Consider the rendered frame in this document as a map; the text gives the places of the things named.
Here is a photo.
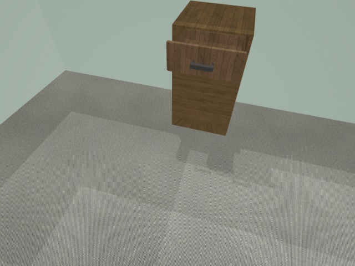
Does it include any drawer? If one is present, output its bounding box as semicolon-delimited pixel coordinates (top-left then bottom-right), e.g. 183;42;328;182
166;29;247;83

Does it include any cabinet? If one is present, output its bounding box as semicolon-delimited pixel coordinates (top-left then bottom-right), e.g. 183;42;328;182
172;1;256;136

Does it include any handle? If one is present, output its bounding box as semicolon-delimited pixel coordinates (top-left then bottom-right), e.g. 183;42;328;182
190;60;214;72

